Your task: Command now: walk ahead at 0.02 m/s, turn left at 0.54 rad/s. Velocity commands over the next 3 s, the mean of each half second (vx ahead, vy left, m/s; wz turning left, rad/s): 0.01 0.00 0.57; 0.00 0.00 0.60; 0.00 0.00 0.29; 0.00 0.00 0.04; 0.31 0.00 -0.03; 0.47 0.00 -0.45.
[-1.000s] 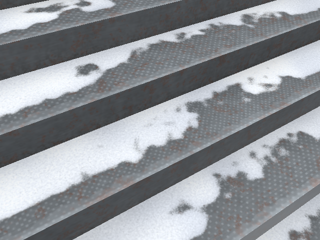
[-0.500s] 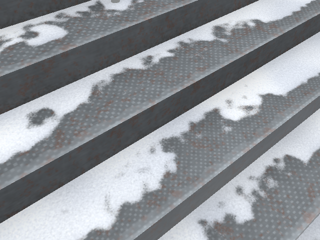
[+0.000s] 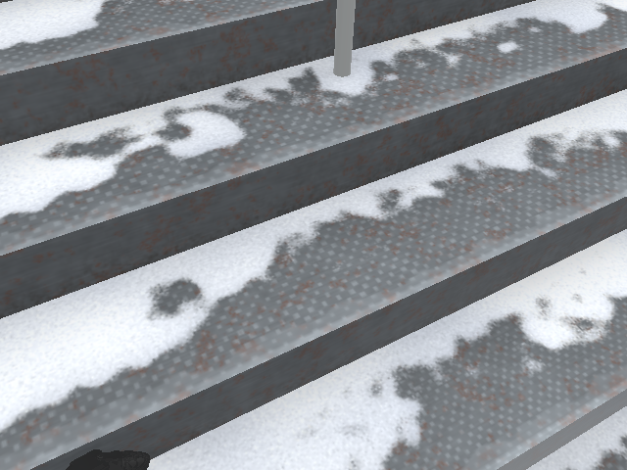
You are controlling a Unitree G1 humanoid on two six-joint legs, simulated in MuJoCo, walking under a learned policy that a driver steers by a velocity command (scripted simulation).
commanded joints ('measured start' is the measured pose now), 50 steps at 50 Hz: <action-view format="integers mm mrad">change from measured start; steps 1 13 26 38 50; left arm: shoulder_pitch -51 113 75 57 38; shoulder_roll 66 208 108 -29 101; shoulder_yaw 27 109 38 16 48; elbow -80 -128 -121 -145 -110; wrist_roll -5 18 -7 -32 -29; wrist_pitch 1 -82 -32 -58 -3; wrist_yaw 12 23 31 55 44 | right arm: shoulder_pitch -87 -91 -190 14 -61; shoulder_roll -152 -196 -72 -308 -107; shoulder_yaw -35 -77 -32 -119 -40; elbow -131 -215 -186 -204 -241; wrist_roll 20 -8 -17 33 -2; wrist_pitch -34 7 6 -32 -6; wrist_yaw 4 31 31 12 2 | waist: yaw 28 100 111 77 65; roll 54 -74 -86 273 102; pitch -23 -128 -6 -143 -59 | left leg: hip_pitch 95 -323 -235 625 304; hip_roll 227 -1 188 421 343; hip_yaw -392 -87 93 -334 -245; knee -313 660 413 -252 -266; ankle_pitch -99 -427 -153 876 596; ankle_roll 156 -193 -208 341 246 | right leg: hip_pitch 56 944 822 369 95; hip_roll -16 -474 -319 -29 41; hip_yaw -80 465 -134 -407 -88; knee -195 -1114 -1194 -670 90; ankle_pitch -102 620 260 -303 -105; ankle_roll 64 -571 -368 14 115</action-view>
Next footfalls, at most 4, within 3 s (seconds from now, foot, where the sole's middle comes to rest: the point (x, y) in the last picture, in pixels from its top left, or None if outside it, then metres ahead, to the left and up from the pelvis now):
0.20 right None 0.12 -0.15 -0.75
0.72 left None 0.04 0.09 -0.75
1.26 right None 0.16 -0.12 -0.75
2.66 right None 0.42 0.12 -0.60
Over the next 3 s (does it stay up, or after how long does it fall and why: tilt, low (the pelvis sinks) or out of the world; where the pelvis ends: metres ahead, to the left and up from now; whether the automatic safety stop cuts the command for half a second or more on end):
stays up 0.41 0.20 0.16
